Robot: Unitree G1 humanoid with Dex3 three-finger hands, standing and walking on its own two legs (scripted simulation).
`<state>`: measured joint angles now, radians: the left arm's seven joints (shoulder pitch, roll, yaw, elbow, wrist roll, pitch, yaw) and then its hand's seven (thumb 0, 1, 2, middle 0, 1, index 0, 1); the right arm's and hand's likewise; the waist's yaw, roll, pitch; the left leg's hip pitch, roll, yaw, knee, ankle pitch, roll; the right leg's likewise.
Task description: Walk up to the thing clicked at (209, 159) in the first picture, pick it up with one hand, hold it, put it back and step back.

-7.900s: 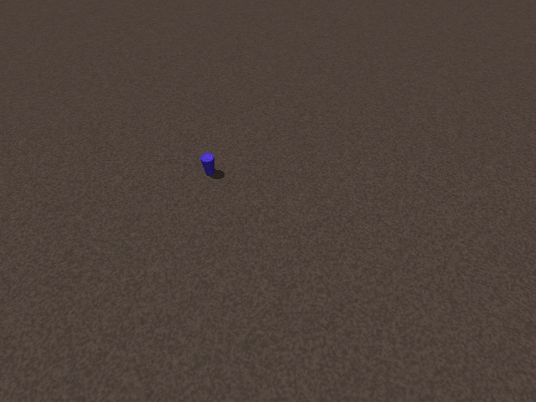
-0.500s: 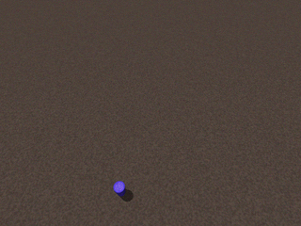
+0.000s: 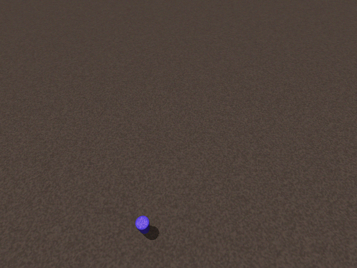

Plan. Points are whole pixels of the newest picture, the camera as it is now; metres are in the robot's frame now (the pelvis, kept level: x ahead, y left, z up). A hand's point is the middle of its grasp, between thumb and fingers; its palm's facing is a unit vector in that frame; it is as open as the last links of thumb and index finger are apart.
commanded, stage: stand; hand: left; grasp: from above
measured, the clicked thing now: (143, 226) +0.45 +0.22 -0.73
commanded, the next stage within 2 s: rise first in 0.66 s
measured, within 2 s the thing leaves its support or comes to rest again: neither
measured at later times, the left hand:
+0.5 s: hand out of the picture +0.07 +0.25 -0.16, palm faces -0.03 -0.94 -0.35, open 7.4 cm
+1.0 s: hand out of the picture +0.14 +0.25 -0.17, palm faces -0.02 -0.94 -0.35, open 9.0 cm
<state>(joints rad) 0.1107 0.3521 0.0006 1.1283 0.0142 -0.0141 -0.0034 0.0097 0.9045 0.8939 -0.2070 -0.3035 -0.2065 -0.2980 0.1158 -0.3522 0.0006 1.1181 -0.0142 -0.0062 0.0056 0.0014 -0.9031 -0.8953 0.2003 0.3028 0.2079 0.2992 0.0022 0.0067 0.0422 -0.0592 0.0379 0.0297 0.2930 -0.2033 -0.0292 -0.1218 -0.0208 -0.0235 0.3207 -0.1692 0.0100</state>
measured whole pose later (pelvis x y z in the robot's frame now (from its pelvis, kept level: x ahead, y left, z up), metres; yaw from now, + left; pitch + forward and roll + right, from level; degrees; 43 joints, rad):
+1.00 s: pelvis -0.02 +0.00 -0.02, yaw +1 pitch +6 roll +0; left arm -0.05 0.33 0.14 1.03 0.11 -0.01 -0.03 0.01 0.48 0.93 -0.15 -0.70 -0.15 -0.69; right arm 0.21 -0.26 -0.02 0.80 0.02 -0.05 -0.02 0.00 -0.91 -0.90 0.20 0.30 0.21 0.30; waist -0.02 -0.01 0.02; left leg -0.39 0.03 0.01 0.59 -0.30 -0.02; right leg -0.43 -0.03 -0.03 0.58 -0.25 0.01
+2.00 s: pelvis -0.07 +0.01 -0.25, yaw +1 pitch +32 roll -2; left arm -0.27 0.40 0.04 0.72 0.70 0.03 0.14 0.00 -0.50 0.98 -0.08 -1.09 -0.09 -1.07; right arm 0.09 -0.28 -0.05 0.64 0.01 -0.17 0.02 0.01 -0.87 -0.89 0.20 0.30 0.21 0.30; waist -0.05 0.02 -0.19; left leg -1.63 0.01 -0.04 1.77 -0.70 -0.01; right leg -1.66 -0.07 -0.02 1.72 -0.62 0.02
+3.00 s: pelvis -0.11 +0.02 -0.42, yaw -2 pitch +36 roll -6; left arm -1.00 0.67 0.06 1.44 1.28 -0.20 0.38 0.00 -0.47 0.97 -0.09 -1.03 -0.12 -1.00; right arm 0.17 -0.26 0.01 0.74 -0.13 -0.05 0.12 0.00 -0.91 -0.90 0.20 0.30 0.21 0.30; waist -0.24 0.01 -0.08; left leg -2.23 -0.02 -0.09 2.31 -0.71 0.00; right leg -2.22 -0.07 -0.03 2.20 -0.61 0.04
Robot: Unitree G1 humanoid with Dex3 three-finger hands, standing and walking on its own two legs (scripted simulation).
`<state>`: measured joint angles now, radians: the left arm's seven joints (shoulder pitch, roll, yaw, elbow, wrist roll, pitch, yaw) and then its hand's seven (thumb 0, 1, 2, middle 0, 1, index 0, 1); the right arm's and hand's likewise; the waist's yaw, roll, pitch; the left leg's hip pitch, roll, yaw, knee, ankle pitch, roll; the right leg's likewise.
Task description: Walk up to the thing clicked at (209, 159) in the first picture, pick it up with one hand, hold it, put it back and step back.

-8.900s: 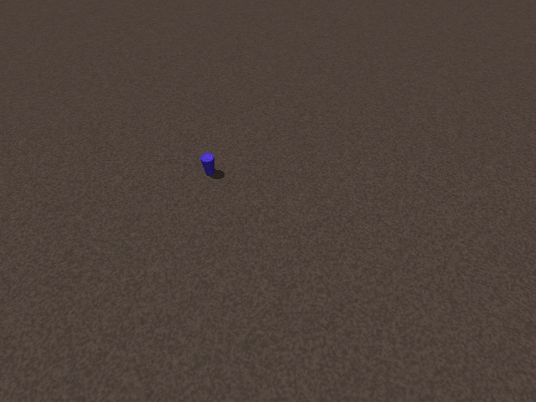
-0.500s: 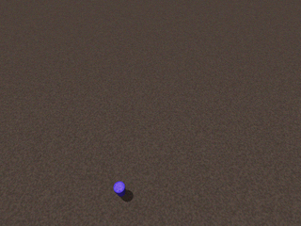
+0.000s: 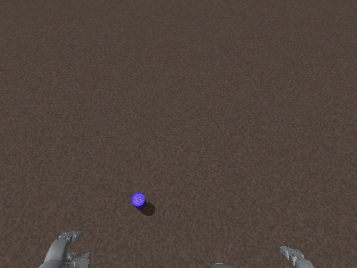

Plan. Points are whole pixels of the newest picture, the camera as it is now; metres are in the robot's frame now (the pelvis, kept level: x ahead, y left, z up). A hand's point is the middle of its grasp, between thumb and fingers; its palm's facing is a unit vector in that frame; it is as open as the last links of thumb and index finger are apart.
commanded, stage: rise first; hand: left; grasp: from above
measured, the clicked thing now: (139, 202) +0.48 +0.21 -0.71
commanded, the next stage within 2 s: none
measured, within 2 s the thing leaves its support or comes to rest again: neither
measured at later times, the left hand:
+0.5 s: hand out of the picture +0.14 +0.26 -0.20, palm faces -0.17 -0.87 -0.46, open 13.9 cm
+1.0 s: hand (105, 238) +0.25 +0.27 -0.37, palm faces -0.43 -0.48 -0.77, open 13.9 cm
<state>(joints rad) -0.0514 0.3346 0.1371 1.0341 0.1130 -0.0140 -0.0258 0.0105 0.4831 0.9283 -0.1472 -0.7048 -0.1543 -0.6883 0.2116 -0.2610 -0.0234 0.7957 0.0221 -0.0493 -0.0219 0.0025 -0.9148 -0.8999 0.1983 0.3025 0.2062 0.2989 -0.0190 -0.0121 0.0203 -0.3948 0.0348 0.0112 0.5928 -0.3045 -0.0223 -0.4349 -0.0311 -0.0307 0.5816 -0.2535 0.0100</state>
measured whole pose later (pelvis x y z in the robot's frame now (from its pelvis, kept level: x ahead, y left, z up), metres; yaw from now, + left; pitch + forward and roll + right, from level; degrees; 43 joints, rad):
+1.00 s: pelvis -0.05 +0.01 -0.23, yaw +1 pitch +32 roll -2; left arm -0.27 0.40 0.04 0.72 0.70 0.03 0.14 0.00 -0.50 0.98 -0.08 -1.09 -0.09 -1.07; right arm 0.09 -0.28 -0.05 0.64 0.01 -0.17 0.02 0.01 -0.87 -0.89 0.20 0.30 0.21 0.30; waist -0.05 0.02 -0.19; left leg -1.63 0.01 -0.04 1.77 -0.70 -0.01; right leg -1.66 -0.07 -0.02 1.72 -0.62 0.02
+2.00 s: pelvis -0.09 +0.02 -0.40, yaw -3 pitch +36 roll -6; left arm -1.00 0.67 0.06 1.44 1.28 -0.20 0.38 0.00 -0.47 0.97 -0.09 -1.03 -0.12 -1.00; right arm 0.17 -0.26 0.01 0.74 -0.13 -0.05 0.12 0.00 -0.91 -0.90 0.20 0.30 0.21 0.30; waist -0.24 0.01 -0.08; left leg -2.23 -0.02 -0.09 2.31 -0.71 0.00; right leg -2.22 -0.07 -0.03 2.20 -0.61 0.04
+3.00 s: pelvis -0.09 +0.02 -0.42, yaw -5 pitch +35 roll -8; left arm -1.10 0.76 0.06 1.53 1.28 -0.18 0.38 0.00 -0.50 0.98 -0.10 -1.07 -0.12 -1.05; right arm 0.19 -0.29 0.08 0.71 -0.14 -0.06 0.14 0.00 -0.91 -0.90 0.20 0.30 0.21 0.30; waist -0.31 0.00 -0.02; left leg -2.30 -0.02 -0.12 2.39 -0.71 0.00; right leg -2.27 -0.05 -0.05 2.25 -0.60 0.05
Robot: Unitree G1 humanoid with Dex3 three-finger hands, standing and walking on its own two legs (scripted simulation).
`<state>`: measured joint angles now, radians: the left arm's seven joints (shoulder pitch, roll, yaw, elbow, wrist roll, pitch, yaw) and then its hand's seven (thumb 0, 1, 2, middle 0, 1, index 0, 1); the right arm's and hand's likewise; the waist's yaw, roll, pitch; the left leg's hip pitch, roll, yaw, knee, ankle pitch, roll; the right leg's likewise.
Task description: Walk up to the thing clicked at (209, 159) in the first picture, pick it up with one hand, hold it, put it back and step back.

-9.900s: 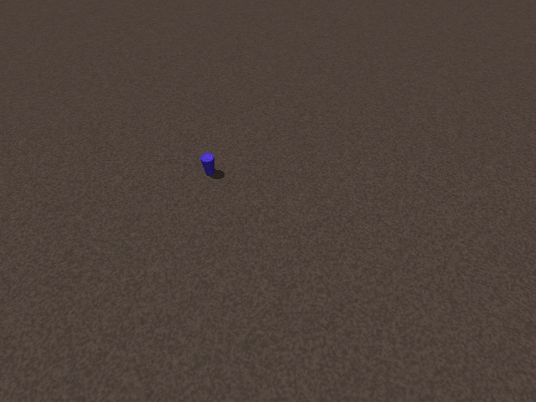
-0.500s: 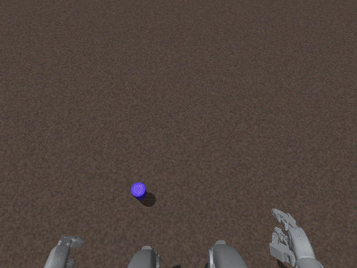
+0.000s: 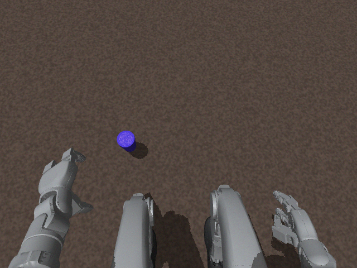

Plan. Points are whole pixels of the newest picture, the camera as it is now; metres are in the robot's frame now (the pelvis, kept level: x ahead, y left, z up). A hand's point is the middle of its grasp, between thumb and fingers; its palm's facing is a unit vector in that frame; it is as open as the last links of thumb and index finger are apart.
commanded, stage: rise first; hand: left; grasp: from above
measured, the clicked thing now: (128, 142) +0.53 +0.19 -0.48
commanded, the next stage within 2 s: none
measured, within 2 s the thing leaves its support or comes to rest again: neither
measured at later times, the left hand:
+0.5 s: hand (96, 160) +0.41 +0.25 -0.27, palm faces -0.46 -0.10 -0.88, open 13.8 cm
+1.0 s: hand (106, 151) +0.45 +0.24 -0.33, palm faces -0.45 -0.01 -0.89, open 13.8 cm
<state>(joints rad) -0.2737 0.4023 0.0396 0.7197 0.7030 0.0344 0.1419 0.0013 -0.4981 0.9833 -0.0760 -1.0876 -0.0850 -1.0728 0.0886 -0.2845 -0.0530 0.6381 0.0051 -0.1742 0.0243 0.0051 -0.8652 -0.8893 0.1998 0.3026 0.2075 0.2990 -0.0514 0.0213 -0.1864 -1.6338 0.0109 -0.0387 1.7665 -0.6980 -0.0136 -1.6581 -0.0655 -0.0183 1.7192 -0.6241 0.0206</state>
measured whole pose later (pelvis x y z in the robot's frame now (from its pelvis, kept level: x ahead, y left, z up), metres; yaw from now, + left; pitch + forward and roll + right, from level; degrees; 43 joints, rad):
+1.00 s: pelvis -0.04 +0.01 -0.17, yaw -3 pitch +36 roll -6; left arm -1.00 0.67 0.06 1.44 1.28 -0.20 0.38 0.00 -0.47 0.97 -0.09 -1.03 -0.12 -1.00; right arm 0.17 -0.26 0.01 0.74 -0.13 -0.05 0.12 0.00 -0.91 -0.90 0.20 0.30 0.21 0.30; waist -0.24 0.01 -0.08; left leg -2.23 -0.02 -0.09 2.31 -0.71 0.00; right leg -2.22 -0.07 -0.03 2.20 -0.61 0.04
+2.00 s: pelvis -0.04 +0.01 -0.19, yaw -5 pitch +35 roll -8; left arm -1.10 0.76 0.06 1.53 1.28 -0.18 0.38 0.00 -0.50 0.98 -0.10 -1.07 -0.12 -1.05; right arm 0.19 -0.29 0.08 0.71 -0.14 -0.06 0.14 0.00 -0.91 -0.90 0.20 0.30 0.21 0.30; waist -0.31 0.00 -0.02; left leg -2.30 -0.02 -0.12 2.39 -0.71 0.00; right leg -2.27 -0.05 -0.05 2.25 -0.60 0.05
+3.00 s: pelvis -0.04 +0.01 -0.19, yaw -5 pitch +35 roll -9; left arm -1.10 0.76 0.04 1.53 1.28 -0.19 0.36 0.00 -0.44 0.94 -0.20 -0.94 -0.19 -0.95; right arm 0.21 -0.29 0.10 0.70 -0.13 -0.05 0.14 0.00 -0.91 -0.90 0.20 0.30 0.21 0.30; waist -0.31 0.01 -0.04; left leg -2.30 -0.02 -0.12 2.37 -0.70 0.00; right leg -2.27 -0.06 -0.05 2.23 -0.59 0.04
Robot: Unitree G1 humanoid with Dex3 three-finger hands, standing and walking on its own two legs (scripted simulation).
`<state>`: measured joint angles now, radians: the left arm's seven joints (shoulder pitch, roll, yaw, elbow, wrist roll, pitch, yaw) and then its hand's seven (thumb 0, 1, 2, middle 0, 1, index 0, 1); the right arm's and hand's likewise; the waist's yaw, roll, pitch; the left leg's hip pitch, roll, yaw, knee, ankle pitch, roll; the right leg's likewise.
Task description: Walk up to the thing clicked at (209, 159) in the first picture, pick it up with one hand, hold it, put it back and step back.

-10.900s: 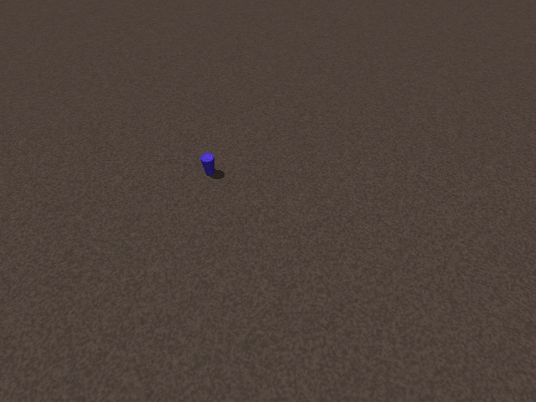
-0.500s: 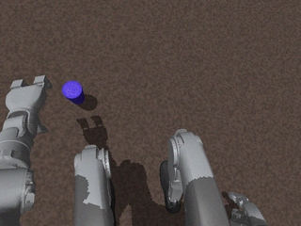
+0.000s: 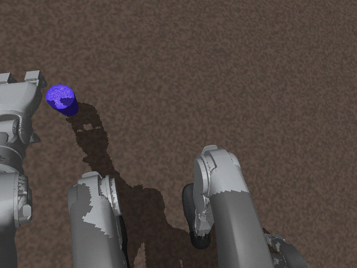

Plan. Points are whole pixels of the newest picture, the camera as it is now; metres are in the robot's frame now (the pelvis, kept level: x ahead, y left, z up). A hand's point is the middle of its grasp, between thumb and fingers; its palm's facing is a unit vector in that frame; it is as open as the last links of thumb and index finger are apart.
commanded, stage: rise first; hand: left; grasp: from above
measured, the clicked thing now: (65, 103) +0.55 +0.22 -0.31
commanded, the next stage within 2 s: none
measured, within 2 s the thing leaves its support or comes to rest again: neither
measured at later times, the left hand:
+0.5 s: hand (35, 111) +0.49 +0.25 -0.18, palm faces -0.46 -0.04 -0.89, open 13.8 cm
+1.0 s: hand (37, 106) +0.50 +0.25 -0.19, palm faces -0.45 -0.04 -0.89, open 13.8 cm
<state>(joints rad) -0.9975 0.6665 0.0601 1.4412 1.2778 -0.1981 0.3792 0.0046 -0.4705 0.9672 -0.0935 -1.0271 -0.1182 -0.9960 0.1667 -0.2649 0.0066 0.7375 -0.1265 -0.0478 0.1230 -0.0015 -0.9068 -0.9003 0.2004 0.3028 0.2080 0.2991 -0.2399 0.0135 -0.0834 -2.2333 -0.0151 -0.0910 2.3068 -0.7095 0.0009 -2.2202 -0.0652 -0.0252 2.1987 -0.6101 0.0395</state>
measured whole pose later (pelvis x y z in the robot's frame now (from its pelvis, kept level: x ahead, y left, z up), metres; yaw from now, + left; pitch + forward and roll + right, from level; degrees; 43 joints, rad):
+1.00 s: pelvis +0.00 +0.00 -0.02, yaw -2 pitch +35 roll -8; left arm -1.10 0.76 0.06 1.53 1.28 -0.18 0.38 0.00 -0.50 0.98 -0.10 -1.07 -0.12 -1.05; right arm 0.19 -0.29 0.08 0.71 -0.14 -0.06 0.14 0.00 -0.91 -0.90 0.20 0.30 0.21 0.30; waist -0.31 0.00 -0.02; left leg -2.30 -0.02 -0.12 2.39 -0.71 0.00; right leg -2.27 -0.05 -0.05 2.25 -0.60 0.05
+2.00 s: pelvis +0.00 +0.00 -0.02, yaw -2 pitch +35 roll -9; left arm -1.10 0.76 0.04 1.53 1.28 -0.19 0.36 0.00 -0.44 0.94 -0.20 -0.94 -0.19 -0.95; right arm 0.21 -0.29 0.10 0.70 -0.13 -0.05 0.14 0.00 -0.91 -0.90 0.20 0.30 0.21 0.30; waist -0.31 0.01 -0.04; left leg -2.30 -0.02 -0.12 2.37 -0.70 0.00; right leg -2.27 -0.06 -0.05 2.23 -0.59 0.04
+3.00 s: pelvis -0.01 +0.00 -0.02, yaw -2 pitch +35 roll -8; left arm -1.11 0.73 0.01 1.45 1.22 -0.14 0.27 0.01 -0.52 1.04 -0.11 -1.05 -0.11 -1.05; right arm 0.25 -0.30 0.12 0.65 -0.13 -0.01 0.13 0.00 -0.90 -0.89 0.20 0.30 0.21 0.30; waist -0.33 0.02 0.00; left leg -2.29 -0.02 -0.13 2.36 -0.69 -0.01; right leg -2.27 -0.05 -0.05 2.23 -0.58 0.04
